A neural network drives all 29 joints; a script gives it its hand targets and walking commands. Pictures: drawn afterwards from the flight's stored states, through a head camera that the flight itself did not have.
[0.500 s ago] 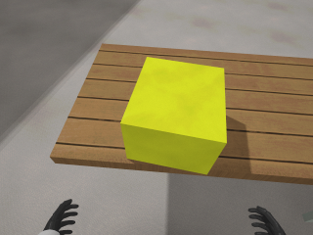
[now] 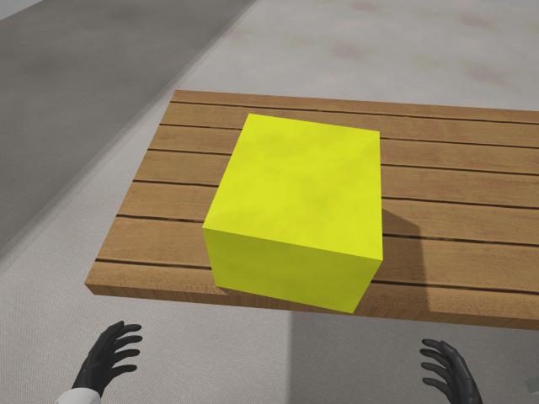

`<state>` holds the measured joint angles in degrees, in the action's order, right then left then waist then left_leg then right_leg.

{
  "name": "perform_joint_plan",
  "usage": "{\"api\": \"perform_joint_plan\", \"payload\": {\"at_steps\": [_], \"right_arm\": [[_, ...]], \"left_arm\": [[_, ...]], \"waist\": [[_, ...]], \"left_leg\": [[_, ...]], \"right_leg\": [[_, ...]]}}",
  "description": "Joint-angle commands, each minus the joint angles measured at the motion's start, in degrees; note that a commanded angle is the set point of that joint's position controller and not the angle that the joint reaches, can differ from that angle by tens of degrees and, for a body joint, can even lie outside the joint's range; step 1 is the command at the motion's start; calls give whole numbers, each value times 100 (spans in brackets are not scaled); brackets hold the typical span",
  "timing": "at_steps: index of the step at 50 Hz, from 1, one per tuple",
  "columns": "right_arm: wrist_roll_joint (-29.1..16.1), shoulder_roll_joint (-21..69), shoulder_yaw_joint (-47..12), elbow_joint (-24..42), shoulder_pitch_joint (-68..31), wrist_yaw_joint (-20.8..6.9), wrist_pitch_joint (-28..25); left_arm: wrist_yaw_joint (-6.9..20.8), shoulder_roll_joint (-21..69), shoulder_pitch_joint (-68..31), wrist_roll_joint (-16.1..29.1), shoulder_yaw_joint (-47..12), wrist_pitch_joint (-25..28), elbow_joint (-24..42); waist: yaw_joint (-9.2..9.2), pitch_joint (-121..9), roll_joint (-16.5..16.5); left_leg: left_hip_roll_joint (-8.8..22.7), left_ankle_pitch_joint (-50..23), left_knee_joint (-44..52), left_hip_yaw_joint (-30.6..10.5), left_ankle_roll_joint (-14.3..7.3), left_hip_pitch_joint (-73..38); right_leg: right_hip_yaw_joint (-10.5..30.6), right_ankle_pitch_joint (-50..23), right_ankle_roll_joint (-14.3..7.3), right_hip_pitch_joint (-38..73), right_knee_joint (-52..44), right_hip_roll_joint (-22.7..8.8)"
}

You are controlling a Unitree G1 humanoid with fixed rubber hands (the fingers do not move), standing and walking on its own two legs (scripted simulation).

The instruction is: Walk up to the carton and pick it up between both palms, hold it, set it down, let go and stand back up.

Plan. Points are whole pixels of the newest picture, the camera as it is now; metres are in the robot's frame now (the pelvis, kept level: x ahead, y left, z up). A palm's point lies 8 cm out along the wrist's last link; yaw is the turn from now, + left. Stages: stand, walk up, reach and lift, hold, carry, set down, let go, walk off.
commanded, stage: reach and lift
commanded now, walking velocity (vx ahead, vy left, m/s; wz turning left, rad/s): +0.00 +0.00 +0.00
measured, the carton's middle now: (298, 208) +0.47 -0.03 -0.01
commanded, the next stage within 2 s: none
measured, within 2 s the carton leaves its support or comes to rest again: neither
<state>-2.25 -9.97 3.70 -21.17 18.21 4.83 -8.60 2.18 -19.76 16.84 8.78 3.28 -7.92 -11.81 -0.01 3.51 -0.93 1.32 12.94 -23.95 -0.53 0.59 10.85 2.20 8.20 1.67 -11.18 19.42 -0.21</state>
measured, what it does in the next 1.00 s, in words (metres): stands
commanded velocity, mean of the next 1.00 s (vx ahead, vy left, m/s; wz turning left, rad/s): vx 0.00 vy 0.00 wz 0.00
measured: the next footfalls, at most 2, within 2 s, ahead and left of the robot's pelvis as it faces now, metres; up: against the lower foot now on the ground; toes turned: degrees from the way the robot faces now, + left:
none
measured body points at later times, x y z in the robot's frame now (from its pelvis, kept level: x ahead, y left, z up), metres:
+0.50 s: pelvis +0.00 +0.00 +0.00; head +0.03 +0.01 +0.45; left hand +0.21 +0.26 +0.01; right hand +0.19 -0.22 +0.00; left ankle +0.00 +0.12 -0.74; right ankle +0.02 -0.14 -0.74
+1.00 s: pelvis +0.01 +0.00 +0.00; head +0.04 +0.01 +0.45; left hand +0.27 +0.24 +0.04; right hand +0.23 -0.21 +0.02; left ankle +0.00 +0.12 -0.74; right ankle +0.02 -0.14 -0.74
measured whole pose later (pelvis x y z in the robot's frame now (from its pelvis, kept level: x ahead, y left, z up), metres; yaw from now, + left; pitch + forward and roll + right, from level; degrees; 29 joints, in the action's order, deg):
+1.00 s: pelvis +0.01 +0.00 +0.00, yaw +0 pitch +1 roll -1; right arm -9.0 -5.6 2.7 6.4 19.3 9.3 7.4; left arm 5.1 -24.8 10.2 21.7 -0.4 -5.8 -0.8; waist 0.0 1.7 0.5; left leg 1.3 14.0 -23.9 -0.5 0.4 10.8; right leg 2.2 8.7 1.7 -10.7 18.3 -0.2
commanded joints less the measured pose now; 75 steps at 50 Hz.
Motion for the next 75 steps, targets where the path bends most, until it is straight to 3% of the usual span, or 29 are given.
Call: {"api": "perform_joint_plan", "payload": {"at_steps": [1, 7, 16, 18, 22, 26, 28, 33, 38, 41, 48, 49, 55, 60, 61, 62, 69, 75], "right_arm": [[-504, -177, 148, 1697, 406, 131, -230], [-667, -80, 62, 2096, 572, 186, -224], [-759, 305, -266, 2942, 614, 337, -25], [-797, 264, -265, 3092, 510, 347, 40], [-862, 345, -433, 3409, 695, 415, 114], [-916, 454, -597, 3698, 768, 482, 242], [-923, 373, -544, 3888, 516, 487, 327], [-895, 273, -390, 3967, 128, 475, 734], [-978, 90, -197, 4274, -384, 427, 986], [-989, -19, -208, 4358, -384, 432, 1083], [-1021, -233, -56, 4460, -944, 498, 1326], [-1035, -320, -4, 4528, -985, 497, 1332], [-1091, -466, 63, 4245, -1442, 535, 1459], [-1122, -533, 190, 3885, -1964, 572, 1689], [-1089, -520, 208, 3716, -2092, 561, 1715], [-1191, -512, 158, 3728, -2155, 575, 1741], [-1174, -744, 431, 2993, -3035, 594, 2002], [-1282, -865, 461, 2467, -3534, 629, 2006]], "left_arm": [[122, -1115, 80, 164, 394, 468, 1023], [180, -1221, 243, 427, 280, 809, 1367], [322, -1419, 50, 866, 75, 1172, 1658], [325, -1406, 2, 897, 21, 1224, 1750], [369, -1412, 107, 968, 44, 1300, 1828], [406, -1431, 48, 997, 109, 1354, 1829], [380, -1542, -259, 1074, 44, 1373, 2001], [330, -1540, -643, 1266, -115, 1216, 2012], [242, -1511, -1042, 1390, -95, 1061, 2183], [213, -1421, -1022, 1343, -84, 897, 2249], [249, -1411, -1737, 1292, 105, 464, 1991], [215, -1387, -1780, 1277, 112, 432, 2238], [255, -1288, -2353, 1148, 268, 80, 1971], [276, -1341, -3164, 1161, 309, -117, 1866], [292, -1333, -3239, 1112, 351, -159, 1603], [275, -1418, -3446, 1097, 406, -182, 1768], [321, -1388, -4407, 1071, 436, -417, 1030], [328, -1380, -4998, 960, 486, -551, 732]], "waist": [[206, -1074, 408], [209, -1147, 619], [294, -995, 545], [297, -1055, 640], [368, -1066, 513], [458, -999, 412], [410, -1140, 509], [322, -1052, 636], [279, -1204, 595], [261, -1208, 682], [182, -1362, 506], [164, -1488, 600], [100, -1598, 550], [-100, -1724, 479], [-94, -1609, 441], [-94, -1736, 588], [-297, -1728, 498], [-439, -1990, 577]], "left_leg": [[-292, -1315, 661, 599, 258, -610], [-257, -1559, 555, 501, 348, -714], [-187, -759, 547, 382, 220, -420], [-148, -763, 529, 341, 223, -430], [-142, -895, 469, 295, 170, -379], [-122, -679, 468, 268, 69, -302], [-111, -424, 509, 249, 67, -194], [-61, -25, 575, 198, 65, -70], [3, -143, 613, 161, 66, 45], [6, -504, 575, 134, 101, -94], [-11, -809, 548, 177, 47, -254], [9, -1015, 522, 152, 91, -346], [-23, -1510, 440, 183, 106, -613], [-12, -1319, 442, 168, 97, -668], [-27, -1298, 475, 212, 67, -623], [-33, -1377, 456, 193, 78, -656], [-19, -1223, 508, 190, 60, -628], [-32, -1655, 405, 158, 91, -886]], "right_leg": [[-117, -483, -174, 1320, -391, 152], [-87, -550, -251, 1349, -367, 143], [-31, 60, -304, 1289, -322, 52], [-51, 36, -337, 1236, -290, 56], [-19, -123, -326, 1326, -249, 40], [17, -31, -307, 1322, -245, -19], [45, 163, -348, 1285, -242, -34], [35, 413, -407, 1174, -207, -56], [24, 189, -394, 1274, -112, -32], [9, -148, -396, 1315, -88, -22], [28, -421, -306, 1376, -114, -60], [22, -592, -331, 1408, -62, -29], [-11, -991, -304, 1339, -89, 4], [-20, -876, -294, 1258, -114, 13], [-2, -928, -281, 1263, -132, 2], [13, -964, -272, 1267, -122, -13], [-32, -977, -271, 1141, -127, 17], [-71, -1377, -259, 1162, -86, 94]]}}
